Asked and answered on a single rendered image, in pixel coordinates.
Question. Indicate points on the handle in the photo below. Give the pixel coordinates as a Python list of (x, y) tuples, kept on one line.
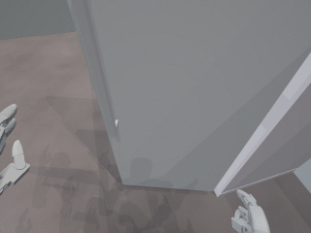
[(86, 28)]

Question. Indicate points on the right robot hand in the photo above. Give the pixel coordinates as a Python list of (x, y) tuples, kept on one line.
[(254, 218)]

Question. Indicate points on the fridge door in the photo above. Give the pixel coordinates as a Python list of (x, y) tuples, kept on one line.
[(190, 81)]

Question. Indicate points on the left robot hand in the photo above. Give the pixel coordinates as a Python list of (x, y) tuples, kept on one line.
[(15, 171)]

